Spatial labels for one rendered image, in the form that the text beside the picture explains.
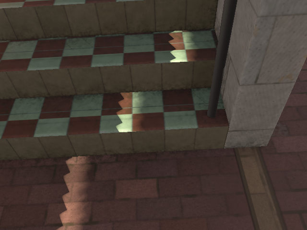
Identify stairs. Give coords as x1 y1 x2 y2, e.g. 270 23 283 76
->
0 0 229 161

